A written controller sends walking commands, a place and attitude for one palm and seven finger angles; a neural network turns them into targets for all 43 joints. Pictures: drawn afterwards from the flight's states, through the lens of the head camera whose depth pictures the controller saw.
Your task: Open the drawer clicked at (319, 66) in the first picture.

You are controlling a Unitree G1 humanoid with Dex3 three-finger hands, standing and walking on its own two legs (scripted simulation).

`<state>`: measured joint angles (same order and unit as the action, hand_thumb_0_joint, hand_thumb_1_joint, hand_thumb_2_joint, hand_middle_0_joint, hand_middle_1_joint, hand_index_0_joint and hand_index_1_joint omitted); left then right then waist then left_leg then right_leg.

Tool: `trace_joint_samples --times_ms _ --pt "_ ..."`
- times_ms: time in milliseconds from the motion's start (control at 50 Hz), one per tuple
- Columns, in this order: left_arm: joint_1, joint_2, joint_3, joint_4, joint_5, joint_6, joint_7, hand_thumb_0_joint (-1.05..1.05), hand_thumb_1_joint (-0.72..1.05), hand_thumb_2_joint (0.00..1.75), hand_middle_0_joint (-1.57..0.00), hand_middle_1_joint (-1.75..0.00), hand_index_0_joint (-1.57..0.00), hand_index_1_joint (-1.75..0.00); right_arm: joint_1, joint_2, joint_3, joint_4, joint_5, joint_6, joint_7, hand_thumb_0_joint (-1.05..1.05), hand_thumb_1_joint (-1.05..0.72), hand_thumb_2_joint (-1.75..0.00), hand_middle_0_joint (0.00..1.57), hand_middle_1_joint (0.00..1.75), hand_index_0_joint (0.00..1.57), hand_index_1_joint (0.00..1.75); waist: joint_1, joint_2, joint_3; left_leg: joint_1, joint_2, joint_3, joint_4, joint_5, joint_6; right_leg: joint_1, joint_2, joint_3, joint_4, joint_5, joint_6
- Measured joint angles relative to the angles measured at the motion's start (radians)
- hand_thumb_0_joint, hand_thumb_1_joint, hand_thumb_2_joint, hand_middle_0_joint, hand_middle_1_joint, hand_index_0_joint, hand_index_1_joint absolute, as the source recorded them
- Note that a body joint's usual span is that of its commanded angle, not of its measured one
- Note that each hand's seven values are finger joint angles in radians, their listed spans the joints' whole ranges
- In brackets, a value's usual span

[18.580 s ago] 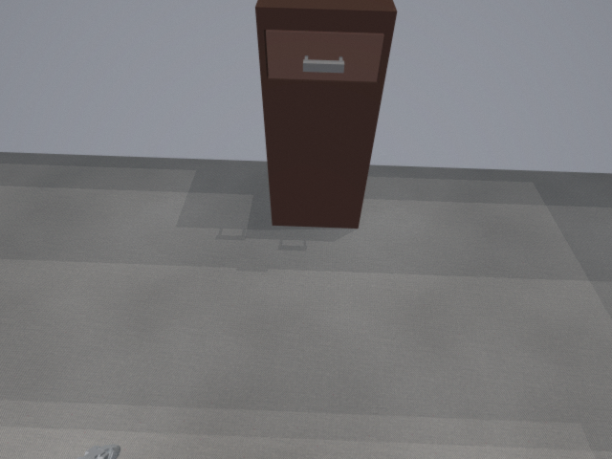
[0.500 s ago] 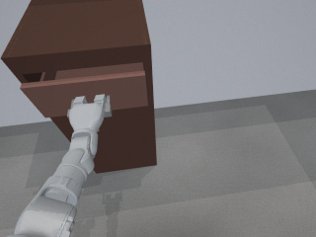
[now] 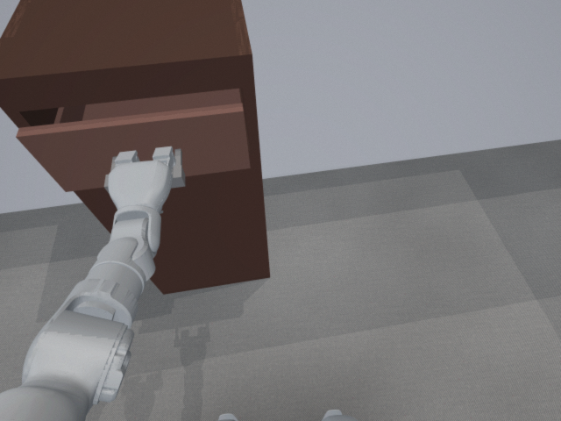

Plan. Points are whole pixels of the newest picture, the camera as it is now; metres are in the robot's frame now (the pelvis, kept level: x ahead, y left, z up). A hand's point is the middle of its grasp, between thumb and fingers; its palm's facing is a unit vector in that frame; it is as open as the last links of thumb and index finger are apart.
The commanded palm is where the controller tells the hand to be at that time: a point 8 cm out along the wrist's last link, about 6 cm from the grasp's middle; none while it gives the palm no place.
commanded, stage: pull the drawer open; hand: left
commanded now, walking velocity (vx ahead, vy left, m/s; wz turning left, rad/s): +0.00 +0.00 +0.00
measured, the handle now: (146, 169) +0.51 +0.21 +0.03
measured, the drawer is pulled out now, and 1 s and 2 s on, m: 0.05 0.18 0.30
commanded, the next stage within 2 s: none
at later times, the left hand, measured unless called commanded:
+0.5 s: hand (152, 243) +0.38 +0.18 +0.01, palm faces +0.01 -0.06 -1.00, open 5.9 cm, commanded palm +0.32 +0.17 +0.06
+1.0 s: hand (150, 275) +0.33 +0.18 +0.01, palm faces +0.00 -0.03 -1.00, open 5.9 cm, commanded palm +0.31 +0.18 +0.06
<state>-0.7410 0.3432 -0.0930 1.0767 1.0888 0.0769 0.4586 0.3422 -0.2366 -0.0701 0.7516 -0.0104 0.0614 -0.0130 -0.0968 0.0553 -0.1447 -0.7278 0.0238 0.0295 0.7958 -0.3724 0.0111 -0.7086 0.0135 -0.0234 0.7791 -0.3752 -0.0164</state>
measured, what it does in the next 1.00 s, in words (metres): stands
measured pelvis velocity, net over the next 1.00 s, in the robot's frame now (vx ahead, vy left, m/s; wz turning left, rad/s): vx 0.01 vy -0.02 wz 0.03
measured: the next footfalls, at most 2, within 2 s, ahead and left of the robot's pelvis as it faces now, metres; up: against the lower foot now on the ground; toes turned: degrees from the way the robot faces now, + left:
none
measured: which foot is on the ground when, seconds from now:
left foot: down 0.00-1.00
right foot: down 0.00-1.00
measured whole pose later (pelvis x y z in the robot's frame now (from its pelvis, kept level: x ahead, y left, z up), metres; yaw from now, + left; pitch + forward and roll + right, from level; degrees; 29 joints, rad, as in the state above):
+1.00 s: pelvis +0.01 -0.02 +0.01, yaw +2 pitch +9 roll +1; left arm -0.23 0.25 -0.25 0.52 1.08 0.16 0.40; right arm 0.14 -0.20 -0.02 0.69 -0.01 0.07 -0.03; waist 0.04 0.06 -0.12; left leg -0.52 0.01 0.01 0.72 -0.36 -0.01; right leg -0.51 0.00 -0.04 0.76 -0.40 -0.04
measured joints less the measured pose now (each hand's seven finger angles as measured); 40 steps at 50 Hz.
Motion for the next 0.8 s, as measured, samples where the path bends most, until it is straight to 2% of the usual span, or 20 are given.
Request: trace_joint_samples --times_ms 100,200,440,560,660,800 --pt "0.015 0.007 0.003 -0.013 -0.014 0.008 -0.009 -0.01 0.67 0.79 -0.36 -1.35 -0.36 -1.35 0.021 0.000 -0.006 0.007 0.002 -0.002 0.005 0.01 -0.90 -0.90 0.20 0.30 0.20 0.30 -0.003 0.002 0.001 0.007 0.004 0.013 -0.012 0.006 0.002 0.001 0.004 0.014 -0.011 0.011 0.002" --pt "0.100 -0.007 0.003 -0.101 -0.030 0.016 -0.014 0.00 0.69 0.77 -0.34 -1.35 -0.35 -1.35 0.030 0.001 -0.012 -0.001 0.006 0.002 0.013 0.01 -0.90 -0.90 0.20 0.30 0.20 0.30 0.010 0.004 -0.005 0.041 0.006 0.031 -0.035 0.007 0.007 0.028 0.007 0.032 -0.033 0.018 0.007" --pt "0.392 -0.092 -0.086 -0.420 -0.027 0.109 -0.014 0.01 0.69 0.80 -0.30 -1.35 -0.36 -1.35 -0.079 0.007 -0.002 -0.060 0.022 0.010 0.028 0.01 -0.90 -0.90 0.20 0.30 0.20 0.30 0.063 0.002 -0.013 0.164 -0.005 0.036 -0.085 -0.005 0.012 0.149 -0.003 0.037 -0.078 0.003 0.014" --pt "0.534 -0.117 -0.149 -0.592 -0.021 0.153 -0.039 0.01 0.69 0.79 -0.28 -1.35 -0.37 -1.33 -0.161 0.008 0.003 -0.109 0.022 0.016 0.042 0.01 -0.90 -0.90 0.20 0.30 0.20 0.30 0.097 0.000 -0.009 0.208 -0.013 0.023 -0.093 -0.012 0.008 0.197 -0.010 0.024 -0.082 -0.011 0.012" --pt "0.646 -0.126 -0.187 -0.717 -0.006 0.164 -0.059 0.01 0.70 0.78 -0.26 -1.35 -0.38 -1.32 -0.215 0.010 0.012 -0.139 0.016 0.022 0.052 0.01 -0.90 -0.90 0.20 0.30 0.20 0.30 0.124 0.000 -0.003 0.234 -0.017 0.008 -0.088 -0.018 0.003 0.227 -0.014 0.010 -0.073 -0.026 0.007" --pt "0.569 -0.126 -0.215 -0.644 0.013 0.135 -0.054 0.00 0.68 0.81 -0.30 -1.35 -0.38 -1.35 -0.261 0.020 0.029 -0.112 0.004 0.018 0.025 0.01 -0.90 -0.90 0.20 0.30 0.20 0.30 0.160 -0.003 0.017 0.217 -0.024 -0.024 -0.056 -0.018 -0.010 0.218 -0.022 -0.022 -0.030 -0.045 -0.008"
